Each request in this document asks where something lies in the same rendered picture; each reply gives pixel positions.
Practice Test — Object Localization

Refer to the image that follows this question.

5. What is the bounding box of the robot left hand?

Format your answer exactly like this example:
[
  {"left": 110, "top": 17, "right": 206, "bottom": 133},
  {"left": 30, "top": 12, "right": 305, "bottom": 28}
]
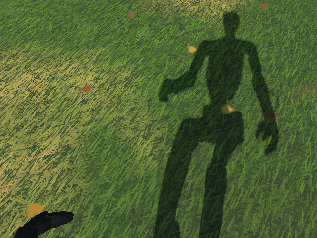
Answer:
[{"left": 12, "top": 211, "right": 74, "bottom": 238}]

